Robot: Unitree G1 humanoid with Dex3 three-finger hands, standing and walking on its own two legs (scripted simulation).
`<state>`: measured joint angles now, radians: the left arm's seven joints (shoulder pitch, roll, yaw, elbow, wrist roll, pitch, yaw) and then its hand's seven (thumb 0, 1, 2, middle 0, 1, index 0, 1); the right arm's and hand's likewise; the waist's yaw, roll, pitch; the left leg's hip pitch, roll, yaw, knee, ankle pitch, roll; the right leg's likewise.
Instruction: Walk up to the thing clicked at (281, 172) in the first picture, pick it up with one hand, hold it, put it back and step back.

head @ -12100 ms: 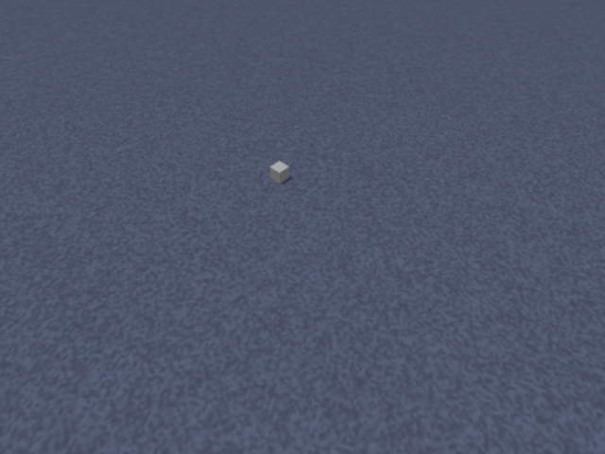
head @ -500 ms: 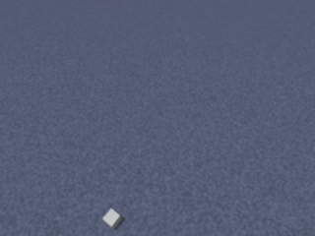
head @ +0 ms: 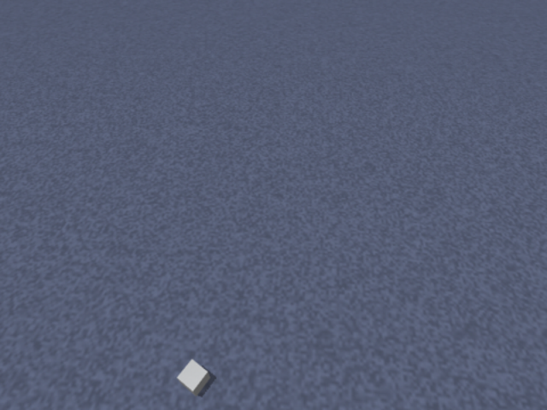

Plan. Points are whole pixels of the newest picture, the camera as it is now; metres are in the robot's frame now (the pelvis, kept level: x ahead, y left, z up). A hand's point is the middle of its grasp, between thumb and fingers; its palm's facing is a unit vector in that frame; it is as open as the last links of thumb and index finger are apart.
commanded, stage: rise first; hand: left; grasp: from above
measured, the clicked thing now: (194, 377) +0.38 +0.25 -0.75
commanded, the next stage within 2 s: none
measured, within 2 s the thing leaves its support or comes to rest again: neither
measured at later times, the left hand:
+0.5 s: hand out of the picture +0.14 +0.26 -0.22, palm faces -0.09 -0.87 -0.49, open 13.3 cm
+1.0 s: hand out of the picture +0.12 +0.28 -0.28, palm faces -0.16 -0.72 -0.67, open 14.1 cm
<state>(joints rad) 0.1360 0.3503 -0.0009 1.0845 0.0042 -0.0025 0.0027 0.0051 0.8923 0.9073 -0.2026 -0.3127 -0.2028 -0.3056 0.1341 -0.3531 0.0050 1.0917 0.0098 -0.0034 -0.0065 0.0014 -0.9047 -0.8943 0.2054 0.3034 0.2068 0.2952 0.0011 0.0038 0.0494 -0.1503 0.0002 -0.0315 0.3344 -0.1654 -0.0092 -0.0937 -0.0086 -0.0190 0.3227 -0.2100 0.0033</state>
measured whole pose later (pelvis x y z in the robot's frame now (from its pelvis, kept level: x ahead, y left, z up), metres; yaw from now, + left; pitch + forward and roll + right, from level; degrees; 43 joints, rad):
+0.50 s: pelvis -0.01 +0.01 -0.06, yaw -2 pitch +14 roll -1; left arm 0.06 0.29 0.16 0.78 0.23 0.20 0.10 0.00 -0.39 0.94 -0.13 -1.02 -0.15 -0.99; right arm 0.24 -0.25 -0.03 0.62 0.02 -0.08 -0.01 0.00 -0.95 -0.91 0.21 0.30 0.21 0.29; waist -0.02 0.00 -0.07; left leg -0.75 0.01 -0.02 0.93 -0.43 0.00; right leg -0.69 0.01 0.00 0.91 -0.46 0.01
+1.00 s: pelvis -0.02 +0.01 -0.13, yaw -2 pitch +22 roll -3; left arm 0.13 0.27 0.12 0.56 0.36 0.35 0.26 0.00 -0.53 0.99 -0.10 -1.01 -0.10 -1.00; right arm 0.16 -0.22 -0.02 0.59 0.01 -0.11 -0.05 0.01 -0.89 -0.89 0.21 0.30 0.21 0.29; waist 0.00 0.02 -0.16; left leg -1.13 0.02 -0.05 1.29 -0.55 -0.01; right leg -1.05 0.02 -0.03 1.26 -0.59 0.00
